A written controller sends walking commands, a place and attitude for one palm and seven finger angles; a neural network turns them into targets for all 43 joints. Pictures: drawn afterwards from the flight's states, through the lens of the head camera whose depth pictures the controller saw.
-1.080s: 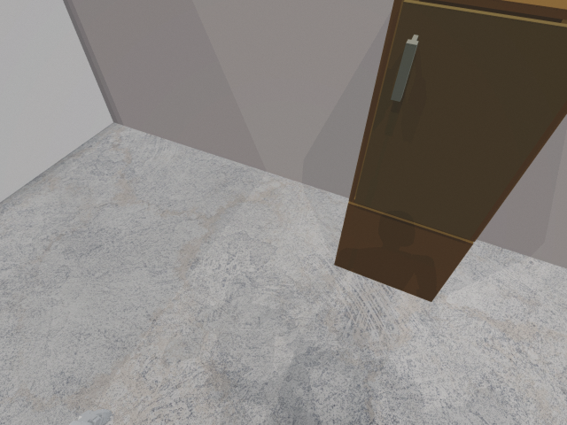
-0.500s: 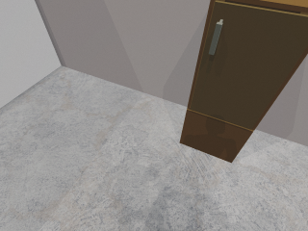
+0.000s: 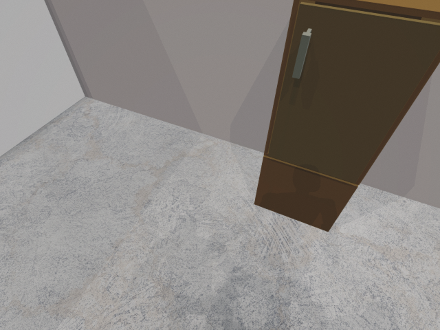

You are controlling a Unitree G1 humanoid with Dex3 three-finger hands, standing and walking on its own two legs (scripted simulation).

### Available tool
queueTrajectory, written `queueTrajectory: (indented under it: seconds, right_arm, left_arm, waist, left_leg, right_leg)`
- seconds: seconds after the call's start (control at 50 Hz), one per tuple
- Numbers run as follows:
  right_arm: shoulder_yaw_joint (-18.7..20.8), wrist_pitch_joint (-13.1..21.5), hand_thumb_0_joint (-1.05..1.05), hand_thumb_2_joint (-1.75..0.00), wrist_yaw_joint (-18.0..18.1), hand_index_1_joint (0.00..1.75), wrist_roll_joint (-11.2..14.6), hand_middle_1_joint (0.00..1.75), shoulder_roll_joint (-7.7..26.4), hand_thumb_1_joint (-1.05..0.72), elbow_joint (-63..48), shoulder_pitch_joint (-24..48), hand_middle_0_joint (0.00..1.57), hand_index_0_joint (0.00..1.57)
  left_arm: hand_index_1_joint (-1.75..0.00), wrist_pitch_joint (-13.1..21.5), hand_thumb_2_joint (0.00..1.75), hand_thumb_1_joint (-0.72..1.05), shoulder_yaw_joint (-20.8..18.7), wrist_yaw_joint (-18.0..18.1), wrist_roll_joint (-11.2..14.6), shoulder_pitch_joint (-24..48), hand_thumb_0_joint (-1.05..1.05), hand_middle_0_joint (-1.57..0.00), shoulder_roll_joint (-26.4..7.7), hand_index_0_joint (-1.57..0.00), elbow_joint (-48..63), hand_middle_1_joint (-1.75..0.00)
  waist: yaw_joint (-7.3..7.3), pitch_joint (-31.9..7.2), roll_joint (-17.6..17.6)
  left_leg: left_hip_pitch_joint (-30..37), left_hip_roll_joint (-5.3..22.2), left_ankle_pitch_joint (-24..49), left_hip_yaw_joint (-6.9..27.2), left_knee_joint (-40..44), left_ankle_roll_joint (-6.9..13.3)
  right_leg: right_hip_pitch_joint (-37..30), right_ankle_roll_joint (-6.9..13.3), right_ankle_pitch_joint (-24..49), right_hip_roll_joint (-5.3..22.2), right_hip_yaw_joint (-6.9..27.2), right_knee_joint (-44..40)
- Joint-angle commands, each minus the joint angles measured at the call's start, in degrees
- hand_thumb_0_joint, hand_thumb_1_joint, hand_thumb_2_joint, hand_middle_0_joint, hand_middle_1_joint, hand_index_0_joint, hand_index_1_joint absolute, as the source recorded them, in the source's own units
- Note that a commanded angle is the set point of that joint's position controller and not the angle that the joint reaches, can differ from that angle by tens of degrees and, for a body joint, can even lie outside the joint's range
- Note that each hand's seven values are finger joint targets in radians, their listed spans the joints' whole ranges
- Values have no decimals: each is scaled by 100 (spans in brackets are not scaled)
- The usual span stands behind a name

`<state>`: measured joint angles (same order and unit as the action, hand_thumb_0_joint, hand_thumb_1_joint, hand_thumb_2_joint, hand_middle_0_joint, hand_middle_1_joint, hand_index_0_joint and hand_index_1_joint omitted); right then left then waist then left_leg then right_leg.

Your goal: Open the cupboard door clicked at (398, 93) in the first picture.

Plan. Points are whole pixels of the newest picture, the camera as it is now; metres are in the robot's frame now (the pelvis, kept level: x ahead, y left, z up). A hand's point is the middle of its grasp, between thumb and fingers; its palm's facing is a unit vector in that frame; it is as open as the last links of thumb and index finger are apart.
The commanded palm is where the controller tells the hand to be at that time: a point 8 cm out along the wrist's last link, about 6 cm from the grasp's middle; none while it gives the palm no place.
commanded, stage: look at it before walking up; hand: left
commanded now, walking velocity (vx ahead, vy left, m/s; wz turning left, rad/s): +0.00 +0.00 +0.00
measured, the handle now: (302, 53) +0.82 -0.20 +0.12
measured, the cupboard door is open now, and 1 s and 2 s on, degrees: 0 0 0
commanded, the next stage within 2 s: turn to face it in 0.36 s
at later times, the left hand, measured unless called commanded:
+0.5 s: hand out of the picture +0.08 +0.25 -0.15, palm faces -0.02 -0.94 -0.34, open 7.4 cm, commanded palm none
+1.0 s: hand out of the picture +0.07 +0.18 -0.19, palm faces -0.16 -0.95 -0.25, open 7.4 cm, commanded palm none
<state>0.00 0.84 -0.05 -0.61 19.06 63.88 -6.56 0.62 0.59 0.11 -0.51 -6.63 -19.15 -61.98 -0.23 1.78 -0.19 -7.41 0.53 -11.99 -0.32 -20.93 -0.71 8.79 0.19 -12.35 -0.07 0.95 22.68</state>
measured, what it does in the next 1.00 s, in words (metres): stands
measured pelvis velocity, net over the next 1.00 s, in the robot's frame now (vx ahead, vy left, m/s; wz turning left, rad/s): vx -0.02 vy -0.01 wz -0.18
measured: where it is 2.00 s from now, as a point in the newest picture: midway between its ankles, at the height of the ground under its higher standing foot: outside the picture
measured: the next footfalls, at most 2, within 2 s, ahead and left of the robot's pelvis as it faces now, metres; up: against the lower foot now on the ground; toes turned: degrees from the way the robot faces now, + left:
left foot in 1.34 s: +0.02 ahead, +0.14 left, +0.00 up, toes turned -16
right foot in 1.92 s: +0.08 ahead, -0.21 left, +0.00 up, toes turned -33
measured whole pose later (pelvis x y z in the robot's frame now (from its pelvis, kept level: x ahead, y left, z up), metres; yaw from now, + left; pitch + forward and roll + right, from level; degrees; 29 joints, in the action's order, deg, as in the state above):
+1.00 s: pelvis -0.02 -0.01 -0.03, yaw -11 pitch +0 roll +1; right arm 3.1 -2.8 1.1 -0.8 12.8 56.6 -10.1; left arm -1.6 -1.8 -0.1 -1.4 -13.0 -11.4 -53.2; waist 0.7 5.3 1.3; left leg -21.1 4.7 -27.2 -4.8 -49.7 -1.8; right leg 21.4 2.8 -20.2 -3.0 1.0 41.9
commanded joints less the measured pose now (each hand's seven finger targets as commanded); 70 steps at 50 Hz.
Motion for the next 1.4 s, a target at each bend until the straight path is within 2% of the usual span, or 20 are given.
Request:
queueTrajectory:
  seconds: [0.0,0.5,0.56,0.72,0.8,0.84,0.88,0.9,0.92,0.94,0.96,1.0,1.06,1.2,1.28,1.3,1.32,1.34,1.36,1.38]
  right_arm:
    - [220,111,0,-90,79,30,9,30,1173,-90,-384,262,20,20]
    - [235,97,0,-90,111,30,11,30,1199,-90,-381,227,20,20]
    - [158,-19,0,-90,147,30,-5,30,541,-90,-417,-127,20,20]
    - [384,-140,0,-90,193,30,-13,30,519,-90,-987,-295,20,20]
    - [474,-126,0,-90,187,30,-24,30,568,-90,-1149,-264,20,20]
    - [531,-89,0,-90,180,30,-30,30,592,-90,-1229,-69,20,20]
    - [539,-95,0,-90,174,30,-57,30,538,-90,-1309,90,20,20]
    - [542,-118,0,-90,172,30,-62,30,475,-90,-1344,115,20,20]
    - [511,-174,0,-90,158,30,-27,30,166,-90,-1396,21,20,20]
    - [431,-192,0,-90,151,30,8,30,-151,-90,-1530,54,20,20]
    - [445,-245,0,-90,172,30,8,30,-43,-90,-1486,40,20,20]
    - [471,-206,0,-90,142,30,-14,30,-5,-90,-1266,-211,20,20]
    - [438,-211,0,-90,142,30,-45,30,-147,-90,-1114,-449,20,20]
    - [380,-142,0,-90,185,30,30,30,-316,-90,-1217,-238,20,20]
    - [358,-58,0,-90,239,30,57,30,-329,-90,-1034,-931,20,20]
    - [364,-9,0,-90,250,30,64,30,-219,-90,-986,-1129,20,20]
    - [416,29,0,-90,247,30,-8,30,145,-90,-1008,-1165,20,20]
    - [449,-13,0,-90,236,30,-72,30,501,-90,-1128,-1051,20,20]
    - [448,-4,0,-90,269,30,-108,30,446,-90,-1092,-1036,20,20]
    - [385,5,0,-90,281,30,-122,30,282,-90,-1099,-918,20,20]
  left_arm:
    - [-30,115,90,90,-268,70,-11,171,0,-20,-1213,-20,378,-30]
    - [-30,91,90,90,-292,60,-13,142,0,-20,-1236,-20,377,-30]
    - [-30,-104,90,90,-224,88,-10,-210,0,-20,-622,-20,407,-30]
    - [-30,-267,90,90,-398,35,-68,-398,0,-20,-584,-20,988,-30]
    - [-30,-276,90,90,-424,-1,-74,-496,0,-20,-351,-20,1183,-30]
    - [-30,-295,90,90,-451,-24,-73,-739,0,-20,-143,-20,1182,-30]
    - [-30,-288,90,90,-483,-41,-73,-1008,0,-20,-16,-20,1168,-30]
    - [-30,-246,90,90,-522,-40,-98,-1262,0,-20,-56,-20,1110,-30]
    - [-30,-159,90,90,-598,7,-167,-1456,0,-20,-423,-20,1097,-30]
    - [-30,-115,90,90,-604,79,-128,-1598,0,-20,-755,-20,1089,-30]
    - [-30,-111,90,90,-611,134,-99,-1509,0,-20,-697,-20,1129,-30]
    - [-30,-118,90,90,-577,152,-84,-868,0,-20,-450,-20,1252,-30]
    - [-30,-88,90,90,-565,153,-89,-764,0,-20,-254,-20,1275,-30]
    - [-30,-149,90,90,-643,139,-130,-1120,0,-20,-313,-20,1120,-30]
    - [-30,-204,90,90,-647,141,-80,-804,0,-20,-309,-20,1159,-30]
    - [-30,-217,90,90,-610,131,-58,-709,0,-20,-149,-20,1199,-30]
    - [-30,-237,90,90,-553,96,-30,-751,0,-20,145,-20,1293,-30]
    - [-30,-225,90,90,-533,51,-45,-762,0,-20,302,-20,1332,-30]
    - [-30,-290,90,90,-590,57,-130,-456,0,-20,92,-20,1291,-30]
    - [-30,-289,90,90,-669,-15,-173,-491,0,-20,11,-20,1213,-30]
  waist:
    - [24,-389,-33]
    - [8,-356,-12]
    - [-13,-338,-63]
    - [-44,-266,-28]
    - [10,-322,557]
    - [161,-360,1061]
    - [311,-266,1031]
    - [442,-252,540]
    - [482,-190,-966]
    - [441,-117,-1751]
    - [419,-286,-1496]
    - [97,-231,-621]
    - [17,-505,-636]
    - [250,-550,-803]
    - [-84,-629,-862]
    - [-182,-595,-455]
    - [-169,-441,780]
    - [-130,-222,1613]
    - [-265,88,1585]
    - [-102,287,922]
  left_leg:
    - [68,608,808,530,259,205]
    - [266,676,974,400,219,171]
    - [199,697,930,96,-108,55]
    - [-215,842,45,-15,-669,142]
    - [-393,1311,-178,327,-348,392]
    - [-632,1828,375,530,-149,724]
    - [-951,1890,853,215,-565,777]
    - [-1342,1611,712,-66,-1310,540]
    - [-1934,707,-399,-750,-2942,4]
    - [-2603,52,-2222,-392,-3992,-187]
    - [-2412,170,-2094,308,-4342,-119]
    - [-2444,293,-1321,347,-4579,-134]
    - [-2140,241,-987,173,-4234,-206]
    - [-1589,69,-1309,-17,-2413,-150]
    - [-270,-14,-408,-85,-603,-38]
    - [305,247,-243,104,-99,26]
    - [566,1224,-320,1272,466,402]
    - [194,2220,-535,2168,884,839]
    - [-346,2349,-894,2419,1115,912]
    - [-501,2062,-1273,2113,1164,858]
  right_leg:
    - [-70,185,923,704,607,-377]
    - [-37,205,1334,665,674,-375]
    - [225,145,1619,632,784,-25]
    - [1067,240,1163,424,1150,652]
    - [1323,108,696,16,711,1544]
    - [1203,-19,-568,-122,193,2461]
    - [833,-47,-1151,80,-30,2302]
    - [340,21,-426,144,103,1542]
    - [189,307,823,950,1633,322]
    - [336,856,1887,1946,3242,-473]
    - [530,958,1173,1861,3404,-772]
    - [477,1073,809,1474,2729,-502]
    - [342,1020,1045,1141,2073,-381]
    - [40,1097,1544,1074,2186,-312]
    - [726,725,1214,819,2106,-29]
    - [1250,491,628,521,1785,258]
    - [2078,188,-403,-121,1149,1058]
    - [2418,-92,-1689,-459,341,2128]
    - [2489,-180,-1708,-252,510,3023]
    - [2577,-180,-1325,-211,526,3647]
